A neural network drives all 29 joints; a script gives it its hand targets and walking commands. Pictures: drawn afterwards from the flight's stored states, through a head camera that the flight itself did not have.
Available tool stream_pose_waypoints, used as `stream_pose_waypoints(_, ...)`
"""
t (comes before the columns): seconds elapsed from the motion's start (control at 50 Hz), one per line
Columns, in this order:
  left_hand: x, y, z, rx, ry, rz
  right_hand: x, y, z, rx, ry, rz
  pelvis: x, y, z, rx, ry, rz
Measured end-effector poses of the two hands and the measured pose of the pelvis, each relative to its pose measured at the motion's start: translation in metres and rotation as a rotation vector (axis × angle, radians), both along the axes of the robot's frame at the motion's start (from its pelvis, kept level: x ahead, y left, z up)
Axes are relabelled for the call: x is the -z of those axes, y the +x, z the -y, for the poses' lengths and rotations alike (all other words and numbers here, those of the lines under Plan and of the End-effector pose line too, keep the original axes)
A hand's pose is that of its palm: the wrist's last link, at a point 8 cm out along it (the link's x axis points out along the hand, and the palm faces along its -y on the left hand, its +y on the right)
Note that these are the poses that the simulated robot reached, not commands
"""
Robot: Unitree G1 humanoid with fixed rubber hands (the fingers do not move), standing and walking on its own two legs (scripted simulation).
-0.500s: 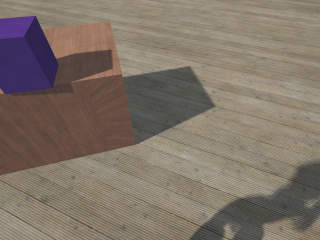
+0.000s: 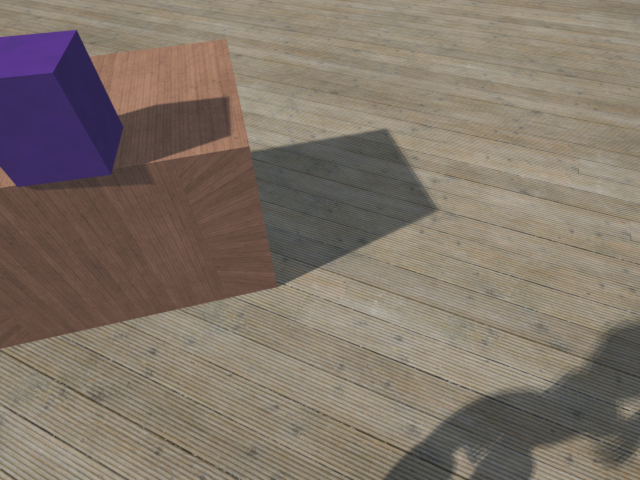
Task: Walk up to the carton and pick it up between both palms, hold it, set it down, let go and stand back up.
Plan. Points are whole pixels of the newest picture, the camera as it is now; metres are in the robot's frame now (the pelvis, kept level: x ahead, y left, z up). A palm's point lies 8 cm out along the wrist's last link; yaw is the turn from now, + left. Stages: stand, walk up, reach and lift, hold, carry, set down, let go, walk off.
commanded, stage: stand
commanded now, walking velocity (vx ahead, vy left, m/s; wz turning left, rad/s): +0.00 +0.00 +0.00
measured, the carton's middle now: (46, 110) +0.85 +0.65 +0.01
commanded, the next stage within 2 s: walk up in 0.74 s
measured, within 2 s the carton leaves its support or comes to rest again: neither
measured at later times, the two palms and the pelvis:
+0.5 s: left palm out of the picture -0.01 +0.19 -0.15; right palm out of the picture -0.01 -0.21 -0.15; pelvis +0.01 +0.00 +0.00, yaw +0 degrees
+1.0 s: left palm out of the picture -0.02 +0.21 -0.15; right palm out of the picture -0.03 -0.21 -0.15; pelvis +0.00 +0.00 +0.00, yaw +2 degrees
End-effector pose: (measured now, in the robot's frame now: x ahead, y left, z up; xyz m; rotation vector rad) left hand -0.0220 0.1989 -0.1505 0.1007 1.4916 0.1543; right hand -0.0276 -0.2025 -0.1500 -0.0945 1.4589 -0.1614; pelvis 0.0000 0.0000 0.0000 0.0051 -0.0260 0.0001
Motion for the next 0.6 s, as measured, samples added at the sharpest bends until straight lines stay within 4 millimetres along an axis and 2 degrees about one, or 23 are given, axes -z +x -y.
stream_pose_waypoints(0.18,-0.001,0.006,-0.003,0.005,0.015,0.009,0.0,0.009,0.001,0.002,-0.001,0.017,0.0,0.005,0.002,0.002,-0.002,-0.001)
stream_pose_waypoints(0.4,0.0,0.003,0.006,0.002,-0.003,-0.013,-0.001,0.016,0.007,0.01,-0.016,0.028,0.0,0.011,0.004,0.006,-0.004,0.004)
stream_pose_waypoints(0.6,0.001,0.01,0.006,-0.003,-0.003,0.016,-0.002,0.012,0.008,-0.001,-0.017,0.011,0.0,0.01,0.005,0.0,-0.007,0.013)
